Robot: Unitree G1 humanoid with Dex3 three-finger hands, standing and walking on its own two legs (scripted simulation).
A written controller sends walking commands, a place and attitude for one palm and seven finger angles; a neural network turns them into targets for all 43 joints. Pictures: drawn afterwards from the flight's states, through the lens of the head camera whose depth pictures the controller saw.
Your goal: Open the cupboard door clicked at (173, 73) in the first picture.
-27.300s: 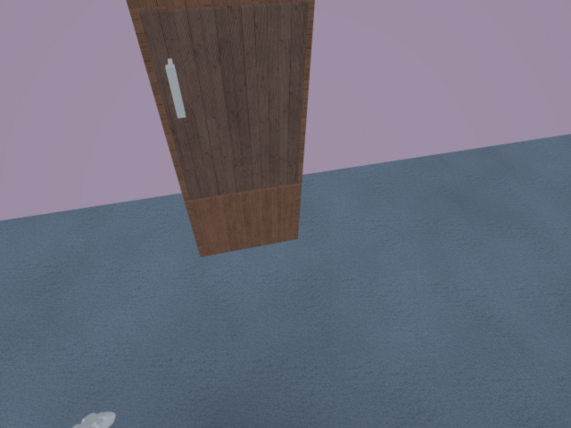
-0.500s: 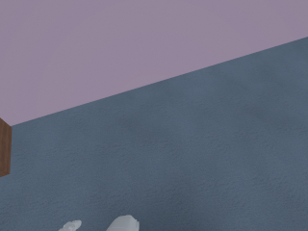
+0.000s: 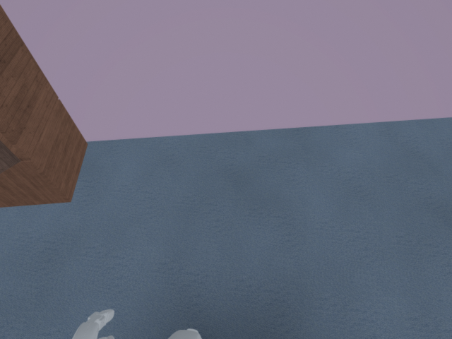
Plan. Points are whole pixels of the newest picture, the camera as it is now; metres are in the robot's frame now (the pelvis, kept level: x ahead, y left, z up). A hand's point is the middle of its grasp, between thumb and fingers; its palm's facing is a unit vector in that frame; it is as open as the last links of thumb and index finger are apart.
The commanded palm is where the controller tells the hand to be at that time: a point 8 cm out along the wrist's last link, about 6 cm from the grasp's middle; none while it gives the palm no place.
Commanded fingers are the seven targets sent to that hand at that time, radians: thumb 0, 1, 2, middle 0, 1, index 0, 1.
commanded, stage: turn to face it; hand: left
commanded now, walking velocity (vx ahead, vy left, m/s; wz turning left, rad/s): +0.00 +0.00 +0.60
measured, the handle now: out of the picture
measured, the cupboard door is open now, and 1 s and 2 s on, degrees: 45 45 45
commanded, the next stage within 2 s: take the last steps up to it in 1.38 s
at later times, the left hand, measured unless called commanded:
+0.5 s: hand out of the picture +0.03 +0.23 -0.15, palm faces +0.33 -0.90 -0.27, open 7.4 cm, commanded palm none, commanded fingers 0.00 0.90 0.90 -0.20 -0.30 -0.20 -0.30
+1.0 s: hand out of the picture -0.05 +0.21 -0.18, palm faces +0.61 -0.76 -0.22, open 7.4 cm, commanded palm none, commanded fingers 0.00 0.90 0.90 -0.20 -0.30 -0.20 -0.30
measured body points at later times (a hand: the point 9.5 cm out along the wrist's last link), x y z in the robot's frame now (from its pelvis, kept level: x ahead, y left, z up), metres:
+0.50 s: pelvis +0.01 -0.01 +0.01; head +0.06 +0.02 +0.45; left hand +0.02 +0.28 -0.13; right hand +0.18 -0.22 -0.13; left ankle -0.01 +0.13 -0.73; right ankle +0.05 -0.14 -0.69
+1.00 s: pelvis +0.02 +0.00 +0.00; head +0.05 +0.06 +0.45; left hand -0.08 +0.25 -0.16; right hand +0.27 -0.14 -0.11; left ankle -0.03 +0.08 -0.73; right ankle +0.08 -0.14 -0.66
